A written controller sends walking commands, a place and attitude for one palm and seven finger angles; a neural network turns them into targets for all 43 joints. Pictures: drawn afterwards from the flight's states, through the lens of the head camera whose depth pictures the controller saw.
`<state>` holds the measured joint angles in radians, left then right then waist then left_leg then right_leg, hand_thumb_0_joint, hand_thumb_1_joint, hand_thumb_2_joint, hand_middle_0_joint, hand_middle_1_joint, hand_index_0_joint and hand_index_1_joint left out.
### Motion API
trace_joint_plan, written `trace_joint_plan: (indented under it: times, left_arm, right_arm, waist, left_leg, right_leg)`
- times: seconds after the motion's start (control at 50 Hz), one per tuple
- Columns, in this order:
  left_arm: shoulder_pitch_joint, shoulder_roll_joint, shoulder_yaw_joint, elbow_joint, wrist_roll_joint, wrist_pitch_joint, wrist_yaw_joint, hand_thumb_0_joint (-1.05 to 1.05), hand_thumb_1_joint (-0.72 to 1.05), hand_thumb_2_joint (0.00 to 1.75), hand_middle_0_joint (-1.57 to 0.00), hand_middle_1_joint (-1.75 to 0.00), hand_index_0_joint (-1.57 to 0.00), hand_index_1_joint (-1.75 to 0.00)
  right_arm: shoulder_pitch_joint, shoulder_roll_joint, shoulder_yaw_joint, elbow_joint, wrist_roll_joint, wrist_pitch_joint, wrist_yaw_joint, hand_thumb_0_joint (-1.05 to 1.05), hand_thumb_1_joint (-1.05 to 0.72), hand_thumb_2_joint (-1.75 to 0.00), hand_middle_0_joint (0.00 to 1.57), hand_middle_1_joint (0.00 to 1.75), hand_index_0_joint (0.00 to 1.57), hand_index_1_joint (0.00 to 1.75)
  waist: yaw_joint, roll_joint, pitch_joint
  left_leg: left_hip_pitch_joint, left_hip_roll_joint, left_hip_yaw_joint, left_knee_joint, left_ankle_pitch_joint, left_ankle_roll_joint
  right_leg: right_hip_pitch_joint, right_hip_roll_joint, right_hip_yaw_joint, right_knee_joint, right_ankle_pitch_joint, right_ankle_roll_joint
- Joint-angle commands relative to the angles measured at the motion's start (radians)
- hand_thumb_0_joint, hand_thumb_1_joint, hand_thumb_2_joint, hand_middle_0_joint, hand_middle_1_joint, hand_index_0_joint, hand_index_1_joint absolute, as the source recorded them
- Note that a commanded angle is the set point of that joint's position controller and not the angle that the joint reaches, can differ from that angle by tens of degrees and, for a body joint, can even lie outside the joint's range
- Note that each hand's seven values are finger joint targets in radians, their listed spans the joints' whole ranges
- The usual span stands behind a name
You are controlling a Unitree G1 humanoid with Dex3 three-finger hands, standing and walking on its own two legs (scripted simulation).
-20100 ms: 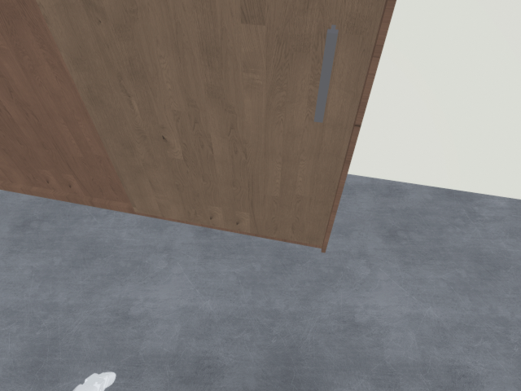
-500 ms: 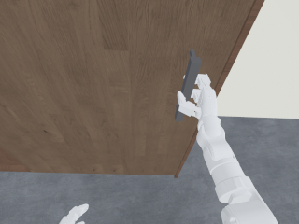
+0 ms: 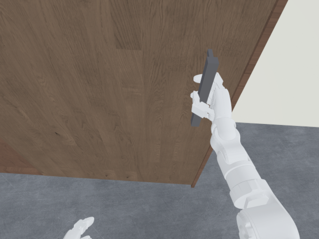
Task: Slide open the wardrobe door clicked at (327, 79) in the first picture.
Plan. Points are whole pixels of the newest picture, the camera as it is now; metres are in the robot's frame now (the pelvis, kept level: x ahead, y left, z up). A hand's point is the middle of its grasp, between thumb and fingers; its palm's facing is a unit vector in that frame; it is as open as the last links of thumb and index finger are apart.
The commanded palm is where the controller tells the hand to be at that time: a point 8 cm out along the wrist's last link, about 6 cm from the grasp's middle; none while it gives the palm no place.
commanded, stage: step sideways, sliding the door along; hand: right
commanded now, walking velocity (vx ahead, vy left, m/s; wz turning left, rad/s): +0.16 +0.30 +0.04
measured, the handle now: (201, 91) +0.48 -0.07 +0.10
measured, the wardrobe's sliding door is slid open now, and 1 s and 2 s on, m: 0.00 0.02 0.24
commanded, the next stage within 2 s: none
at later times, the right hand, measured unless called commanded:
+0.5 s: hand (194, 103) +0.43 -0.05 +0.11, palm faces +0.06 +0.99 -0.14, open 6.5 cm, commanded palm +0.41 -0.02 +0.11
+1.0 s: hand (181, 99) +0.44 -0.02 +0.11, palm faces +0.33 +0.93 -0.14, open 6.4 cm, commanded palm +0.41 +0.03 +0.11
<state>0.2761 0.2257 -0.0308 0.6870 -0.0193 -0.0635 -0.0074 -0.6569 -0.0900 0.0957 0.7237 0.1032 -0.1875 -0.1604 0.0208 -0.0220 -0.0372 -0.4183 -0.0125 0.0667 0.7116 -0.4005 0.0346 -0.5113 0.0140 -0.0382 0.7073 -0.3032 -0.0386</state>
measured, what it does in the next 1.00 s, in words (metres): steps to the left: left foot, then left foot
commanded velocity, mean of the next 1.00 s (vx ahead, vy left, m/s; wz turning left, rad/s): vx -0.01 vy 0.22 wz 0.08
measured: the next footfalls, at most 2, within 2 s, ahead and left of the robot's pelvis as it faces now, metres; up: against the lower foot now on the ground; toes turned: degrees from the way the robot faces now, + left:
left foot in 0.56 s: +0.11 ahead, +0.21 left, +0.00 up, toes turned -3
left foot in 0.98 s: +0.20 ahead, +0.36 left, +0.00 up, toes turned -5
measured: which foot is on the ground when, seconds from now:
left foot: down 0.00-0.42, up 0.44-0.54, down 0.56-0.72, up 0.74-0.96, down 0.98-1.00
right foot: down 0.00-1.00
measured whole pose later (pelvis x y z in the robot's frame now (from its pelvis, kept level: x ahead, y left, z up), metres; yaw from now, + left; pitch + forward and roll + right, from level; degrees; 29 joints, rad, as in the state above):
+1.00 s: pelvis +0.07 +0.21 +0.00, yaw -7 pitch -4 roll +1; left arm 0.13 0.18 -0.01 0.59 -0.04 -0.06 0.03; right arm -0.54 -0.21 0.00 0.38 0.12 -0.09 -0.12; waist -0.16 -0.08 0.25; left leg -0.35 0.07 0.01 0.67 -0.21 -0.03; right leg -0.19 -0.22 0.03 0.69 -0.41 0.12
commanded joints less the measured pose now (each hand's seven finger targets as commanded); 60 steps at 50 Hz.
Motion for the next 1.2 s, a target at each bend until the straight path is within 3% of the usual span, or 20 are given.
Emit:
trace_joint_plan:
  times: [0.0, 0.1, 0.2, 0.28, 0.34, 0.38, 0.44, 0.5, 0.54, 0.6, 0.66, 0.7, 0.74, 0.9, 0.94, 0.98, 1.06, 1.1, 1.12, 1.18]
  left_arm:
    - [-0.068, 0.110, 0.038, -0.143, -0.027, 0.014, 0.083, 0.00, 0.90, 0.90, -0.20, -0.30, -0.20, -0.30]
    - [-0.107, 0.106, 0.040, -0.137, -0.001, 0.038, 0.120, 0.00, 0.90, 0.90, -0.20, -0.30, -0.20, -0.30]
    - [-0.110, 0.101, 0.037, -0.145, -0.012, 0.044, 0.126, 0.00, 0.90, 0.90, -0.20, -0.30, -0.20, -0.30]
    - [-0.156, 0.075, 0.041, -0.138, -0.014, 0.028, 0.128, 0.00, 0.90, 0.90, -0.20, -0.30, -0.20, -0.30]
    - [-0.114, 0.096, 0.053, -0.112, -0.017, 0.017, 0.125, 0.00, 0.90, 0.90, -0.20, -0.30, -0.20, -0.30]
    - [-0.113, 0.082, 0.053, -0.122, -0.010, 0.011, 0.123, 0.00, 0.90, 0.90, -0.20, -0.30, -0.20, -0.30]
    - [-0.111, 0.084, 0.058, -0.132, -0.001, 0.010, 0.099, 0.00, 0.90, 0.90, -0.20, -0.30, -0.20, -0.30]
    - [-0.144, 0.078, 0.052, -0.171, -0.021, 0.007, 0.082, 0.00, 0.90, 0.90, -0.20, -0.30, -0.20, -0.30]
    - [-0.170, 0.067, 0.060, -0.185, -0.038, 0.016, 0.090, 0.00, 0.90, 0.90, -0.20, -0.30, -0.20, -0.30]
    - [-0.200, 0.063, 0.068, -0.141, -0.038, 0.007, 0.097, 0.00, 0.90, 0.90, -0.20, -0.30, -0.20, -0.30]
    - [-0.145, 0.060, 0.067, -0.114, -0.017, -0.022, 0.092, 0.00, 0.90, 0.90, -0.20, -0.30, -0.20, -0.30]
    - [-0.144, 0.106, 0.090, -0.144, -0.006, -0.009, 0.078, 0.00, 0.90, 0.90, -0.20, -0.30, -0.20, -0.30]
    - [-0.190, 0.157, 0.110, -0.174, -0.009, -0.001, 0.028, 0.00, 0.90, 0.90, -0.20, -0.30, -0.20, -0.30]
    - [-0.205, 0.083, 0.073, -0.239, -0.023, -0.037, 0.049, 0.00, 0.90, 0.90, -0.20, -0.30, -0.20, -0.30]
    - [-0.212, 0.067, 0.070, -0.245, -0.031, -0.051, 0.054, 0.00, 0.90, 0.90, -0.20, -0.30, -0.20, -0.30]
    - [-0.241, 0.043, 0.072, -0.219, -0.019, -0.060, 0.075, 0.00, 0.90, 0.90, -0.20, -0.30, -0.20, -0.30]
    - [-0.221, 0.039, 0.075, -0.184, -0.021, -0.083, 0.085, 0.00, 0.90, 0.90, -0.20, -0.30, -0.20, -0.30]
    - [-0.241, 0.069, 0.079, -0.181, -0.022, -0.085, 0.086, 0.00, 0.90, 0.90, -0.20, -0.30, -0.20, -0.30]
    - [-0.267, 0.094, 0.091, -0.222, -0.015, -0.080, 0.068, 0.00, 0.90, 0.90, -0.20, -0.30, -0.20, -0.30]
    - [-0.238, 0.082, 0.104, -0.236, -0.014, -0.093, 0.029, 0.00, 0.90, 0.90, -0.20, -0.30, -0.20, -0.30]
  right_arm:
    - [-0.563, -0.044, 0.033, -0.271, -0.029, -0.078, 0.089, 0.00, -0.90, -0.90, 0.45, 1.40, 0.45, 1.40]
    - [-0.538, -0.095, -0.002, -0.276, -0.013, -0.053, 0.111, 0.00, -0.90, -0.90, 0.45, 1.40, 0.45, 1.40]
    - [-0.497, -0.057, 0.017, -0.296, -0.016, -0.026, 0.121, 0.00, -0.90, -0.90, 0.45, 1.40, 0.45, 1.40]
    - [-0.531, 0.017, 0.101, -0.290, -0.043, -0.007, 0.133, 0.00, -0.90, -0.90, 0.45, 1.40, 0.45, 1.40]
    - [-0.534, 0.036, 0.114, -0.314, -0.023, -0.016, 0.134, 0.00, -0.90, -0.90, 0.45, 1.40, 0.45, 1.40]
    - [-0.569, 0.112, 0.195, -0.376, -0.013, -0.035, 0.155, 0.00, -0.90, -0.90, 0.45, 1.40, 0.45, 1.40]
    - [-0.518, 0.084, 0.175, -0.403, -0.014, -0.037, 0.161, 0.00, -0.90, -0.90, 0.45, 1.40, 0.45, 1.40]
    - [-0.495, 0.152, 0.228, -0.433, -0.022, -0.034, 0.154, 0.00, -0.90, -0.90, 0.45, 1.40, 0.45, 1.40]
    - [-0.474, 0.082, 0.199, -0.446, -0.050, -0.020, 0.141, 0.00, -0.90, -0.90, 0.45, 1.40, 0.45, 1.40]
    - [-0.443, 0.081, 0.184, -0.374, -0.051, 0.007, 0.120, 0.00, -0.90, -0.90, 0.45, 1.40, 0.45, 1.40]
    - [-0.522, 0.108, 0.205, -0.512, -0.047, -0.039, 0.126, 0.00, -0.90, -0.90, 0.45, 1.40, 0.45, 1.40]
    - [-0.489, 0.127, 0.242, -0.554, -0.028, -0.063, 0.148, 0.00, -0.90, -0.90, 0.45, 1.40, 0.45, 1.40]
    - [-0.454, 0.104, 0.178, -0.509, -0.031, -0.043, 0.155, 0.00, -0.90, -0.90, 0.45, 1.40, 0.45, 1.40]
    - [-0.397, 0.111, 0.216, -0.679, -0.039, -0.026, 0.159, 0.00, -0.90, -0.90, 0.45, 1.40, 0.45, 1.40]
    - [-0.349, 0.088, 0.208, -0.728, -0.055, -0.018, 0.155, 0.00, -0.90, -0.90, 0.45, 1.40, 0.45, 1.40]
    - [-0.251, -0.010, 0.155, -0.725, -0.083, 0.010, 0.131, 0.00, -0.90, -0.90, 0.45, 1.40, 0.45, 1.40]
    - [-0.228, 0.050, 0.190, -0.937, -0.070, 0.005, 0.114, 0.00, -0.90, -0.90, 0.45, 1.40, 0.45, 1.40]
    - [-0.202, 0.120, 0.247, -0.963, -0.051, -0.026, 0.107, 0.00, -0.90, -0.90, 0.45, 1.40, 0.45, 1.40]
    - [-0.194, 0.160, 0.282, -1.022, -0.045, -0.045, 0.111, 0.00, -0.90, -0.90, 0.45, 1.40, 0.45, 1.40]
    - [-0.146, 0.235, 0.331, -0.947, -0.048, -0.037, 0.117, 0.00, -0.90, -0.90, 0.45, 1.40, 0.45, 1.40]
  waist:
    - [0.064, -0.024, -0.334]
    - [0.042, -0.101, -0.219]
    - [0.033, 0.003, -0.259]
    - [0.049, 0.100, -0.179]
    - [0.069, -0.075, -0.182]
    - [0.078, -0.233, -0.228]
    - [0.047, -0.078, -0.241]
    - [0.035, -0.033, -0.289]
    - [0.034, 0.241, -0.299]
    - [0.003, 0.239, -0.129]
    - [0.066, 0.074, -0.254]
    - [0.051, -0.267, -0.303]
    - [0.011, -0.060, -0.268]
    - [0.010, -0.200, -0.239]
    - [-0.007, -0.027, -0.250]
    - [-0.011, 0.311, -0.275]
    - [0.007, 0.386, -0.316]
    - [0.038, 0.109, -0.354]
    - [0.003, -0.196, -0.367]
    - [0.007, -0.178, -0.305]
  left_leg:
    - [0.022, 0.024, -0.062, -0.068, 0.197, -0.051]
    - [-0.148, 0.008, -0.126, 0.166, -0.121, -0.019]
    - [0.154, 0.016, -0.085, -0.165, 0.178, -0.015]
    - [0.165, 0.171, -0.220, -0.326, 0.161, 0.062]
    - [0.034, 0.072, -0.114, -0.154, 0.185, 0.010]
    - [-0.109, -0.005, -0.088, 0.152, 0.133, -0.051]
    - [-0.170, 0.044, -0.194, 0.168, -0.141, -0.016]
    - [0.189, 0.036, -0.122, -0.158, 0.174, -0.016]
    - [0.405, 0.167, -0.277, -0.327, 0.567, 0.011]
    - [0.232, 0.265, -0.384, -0.381, 0.351, 0.137]
    - [0.260, 0.188, -0.178, -0.007, 0.788, 0.079]
    - [-0.238, 0.018, -0.089, 0.394, -0.117, -0.045]
    - [-0.319, 0.069, -0.231, 0.472, -0.111, -0.022]
    - [0.135, 0.020, 0.005, -0.031, 0.185, -0.050]
    - [0.324, 0.040, -0.010, -0.205, 0.545, -0.055]
    - [0.463, 0.339, -0.409, -0.264, 1.114, 0.059]
    - [0.481, 0.303, -0.298, -0.083, 1.264, 0.089]
    - [0.221, 0.150, -0.088, 0.155, 0.841, -0.043]
    - [-0.081, 0.060, -0.027, 0.303, 0.131, -0.090]
    - [-0.226, 0.043, -0.109, 0.461, -0.162, -0.053]
  right_leg:
    - [0.430, -0.157, 0.182, -0.176, 0.096, -0.069]
    - [0.536, -0.386, 0.514, -0.313, 0.160, -0.185]
    - [0.453, -0.287, 0.216, -0.115, 0.416, -0.102]
    - [0.277, -0.086, 0.009, -0.021, -0.035, 0.010]
    - [0.442, -0.196, 0.139, -0.154, 0.122, -0.034]
    - [0.595, -0.386, 0.445, -0.232, 0.444, -0.172]
    - [0.691, -0.450, 0.420, -0.175, 0.785, -0.192]
    - [0.516, -0.329, 0.195, -0.066, 0.624, -0.084]
    - [0.244, -0.115, 0.020, 0.063, 0.133, 0.014]
    - [0.117, -0.054, 0.060, 0.298, -0.230, 0.042]
    - [0.394, -0.150, 0.062, -0.183, 0.076, 0.012]
    - [0.823, -0.507, 0.456, -0.212, 1.127, -0.143]
    - [0.839, -0.564, 0.370, -0.209, 0.933, -0.177]
    - [0.614, -0.315, -0.013, -0.113, 0.608, -0.034]
    - [0.488, -0.220, -0.061, 0.033, 0.413, 0.021]
    - [0.148, -0.018, -0.021, 0.265, -0.232, 0.087]
    - [0.161, -0.067, 0.061, 0.127, -0.251, 0.048]
    - [0.533, -0.197, 0.087, -0.275, 0.514, 0.011]
    - [0.756, -0.403, 0.276, -0.226, 1.037, -0.089]
    - [0.755, -0.428, 0.209, -0.199, 0.964, -0.167]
